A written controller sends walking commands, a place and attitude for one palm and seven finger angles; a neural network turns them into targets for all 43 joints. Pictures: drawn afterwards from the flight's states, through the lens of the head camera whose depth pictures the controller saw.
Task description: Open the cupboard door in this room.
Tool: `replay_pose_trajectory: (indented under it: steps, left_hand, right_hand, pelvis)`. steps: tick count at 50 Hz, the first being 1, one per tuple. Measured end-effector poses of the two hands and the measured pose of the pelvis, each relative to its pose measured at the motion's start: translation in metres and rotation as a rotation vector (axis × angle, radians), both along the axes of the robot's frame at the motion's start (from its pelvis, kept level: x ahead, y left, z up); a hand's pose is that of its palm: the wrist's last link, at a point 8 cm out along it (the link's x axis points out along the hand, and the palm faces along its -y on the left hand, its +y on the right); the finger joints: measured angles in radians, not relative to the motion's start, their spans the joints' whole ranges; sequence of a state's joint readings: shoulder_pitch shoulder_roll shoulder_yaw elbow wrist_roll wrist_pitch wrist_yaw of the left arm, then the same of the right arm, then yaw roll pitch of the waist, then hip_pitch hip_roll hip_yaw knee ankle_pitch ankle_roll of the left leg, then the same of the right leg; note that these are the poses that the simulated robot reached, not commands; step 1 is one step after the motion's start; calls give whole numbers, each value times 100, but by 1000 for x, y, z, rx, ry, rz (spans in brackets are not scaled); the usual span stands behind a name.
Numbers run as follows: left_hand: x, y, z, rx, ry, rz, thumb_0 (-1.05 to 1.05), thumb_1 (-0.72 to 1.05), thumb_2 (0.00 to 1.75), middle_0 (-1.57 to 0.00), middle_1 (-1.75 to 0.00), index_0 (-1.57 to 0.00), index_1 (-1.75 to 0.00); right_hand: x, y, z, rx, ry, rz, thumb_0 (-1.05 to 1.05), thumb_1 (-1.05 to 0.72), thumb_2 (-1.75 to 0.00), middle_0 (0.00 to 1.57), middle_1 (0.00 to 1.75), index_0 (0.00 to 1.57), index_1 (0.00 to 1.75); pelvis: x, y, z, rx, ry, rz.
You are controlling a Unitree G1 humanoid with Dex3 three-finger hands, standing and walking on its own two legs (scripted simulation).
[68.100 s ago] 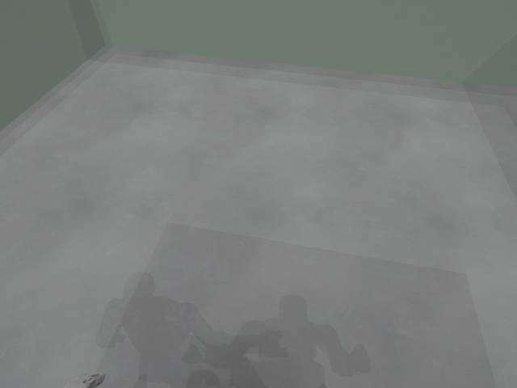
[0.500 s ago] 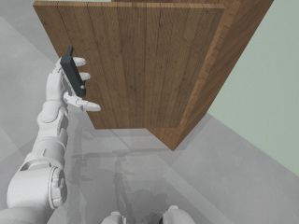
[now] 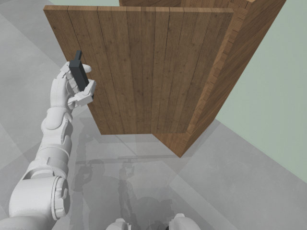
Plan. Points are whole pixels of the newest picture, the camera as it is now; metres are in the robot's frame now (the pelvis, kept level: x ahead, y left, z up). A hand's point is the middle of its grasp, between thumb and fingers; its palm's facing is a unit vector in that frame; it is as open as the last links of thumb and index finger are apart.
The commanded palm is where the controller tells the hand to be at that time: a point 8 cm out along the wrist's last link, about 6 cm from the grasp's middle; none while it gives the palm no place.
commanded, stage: close the thumb around the handle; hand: left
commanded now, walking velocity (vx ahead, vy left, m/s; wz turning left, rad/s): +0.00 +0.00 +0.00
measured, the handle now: (84, 76) +0.51 +0.18 +0.07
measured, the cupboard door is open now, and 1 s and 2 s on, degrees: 45 74 82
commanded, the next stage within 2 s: pull the door open along its arc in 0.14 s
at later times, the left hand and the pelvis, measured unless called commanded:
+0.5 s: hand (88, 99) +0.43 +0.16 +0.07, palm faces +0.01 -1.00 -0.01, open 6.1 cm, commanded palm +0.37 +0.21 +0.07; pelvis +0.00 +0.00 +0.00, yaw -1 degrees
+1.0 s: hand (114, 150) +0.29 +0.08 +0.08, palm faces +0.39 -0.92 +0.05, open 6.3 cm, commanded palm +0.23 +0.15 +0.07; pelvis +0.02 -0.03 +0.01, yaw +1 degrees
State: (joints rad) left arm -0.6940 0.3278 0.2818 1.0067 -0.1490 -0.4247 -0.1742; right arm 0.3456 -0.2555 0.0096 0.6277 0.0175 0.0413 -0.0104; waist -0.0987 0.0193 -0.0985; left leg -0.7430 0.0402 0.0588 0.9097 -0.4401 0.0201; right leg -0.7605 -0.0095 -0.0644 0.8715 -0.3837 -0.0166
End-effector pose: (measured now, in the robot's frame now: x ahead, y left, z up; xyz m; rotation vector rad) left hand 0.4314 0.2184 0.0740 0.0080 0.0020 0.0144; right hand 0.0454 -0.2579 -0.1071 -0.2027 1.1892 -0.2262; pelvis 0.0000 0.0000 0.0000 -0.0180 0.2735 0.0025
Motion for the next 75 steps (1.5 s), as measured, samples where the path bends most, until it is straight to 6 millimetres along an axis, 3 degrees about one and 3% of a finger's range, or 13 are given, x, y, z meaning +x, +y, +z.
replay_pose_trajectory:
  steps: [4,18,26,32,41,46,50,56,68,75]
  left_hand:
    - [-2,-4,1,-2,-6,1,0,69,82,-35,-131,-34,-132]
    - [-4,-5,1,2,-6,8,0,69,81,-34,-133,-32,-134]
    - [-28,-8,0,0,-18,-9,0,69,77,-33,-133,-31,-133]
    - [-73,-19,0,-6,-28,-36,0,68,73,-33,-132,-30,-131]
    - [-148,-60,0,-70,-15,160,0,64,73,-34,-130,-34,-129]
    - [-171,-82,2,-66,-2,292,0,63,75,-35,-128,-36,-128]
    - [-182,-95,3,-63,13,382,1,64,77,-34,-126,-36,-129]
    - [-195,-108,5,-41,32,421,1,64,77,-33,-126,-34,-131]
    - [-227,-134,7,-30,64,322,0,63,73,-31,-130,-36,-134]
    - [-223,-133,2,-20,33,361,-2,61,76,-34,-132,-37,-134]
  right_hand:
    - [1,2,-1,9,-1,2,0,-91,-89,20,30,20,30]
    - [-3,1,-2,13,1,-2,1,-91,-89,20,30,20,30]
    - [8,-2,5,27,-44,-21,1,-91,-89,20,30,20,30]
    - [39,1,16,49,-151,-14,1,-91,-89,20,30,20,30]
    - [120,17,35,86,-355,114,1,-91,-89,20,30,20,30]
    - [157,29,43,111,-433,196,1,-91,-89,20,30,20,30]
    - [172,35,46,131,-462,232,1,-91,-89,20,30,20,30]
    - [172,31,43,143,-454,241,1,-91,-89,20,30,20,30]
    - [154,-1,34,114,-430,208,1,-91,-89,20,30,20,30]
    - [157,-6,31,93,-457,230,1,-91,-89,20,30,20,30]
  pelvis:
    - [0,1,0,1,-3,-1]
    - [-2,-2,0,5,-5,-4]
    - [4,-3,6,10,-21,-21]
    - [13,-4,12,14,-50,-31]
    - [18,-11,15,25,-94,-19]
    - [19,-19,13,28,-110,2]
    - [22,-27,12,30,-120,16]
    - [26,-37,12,33,-133,30]
    - [29,-49,11,40,-138,39]
    - [21,-50,6,42,-131,41]
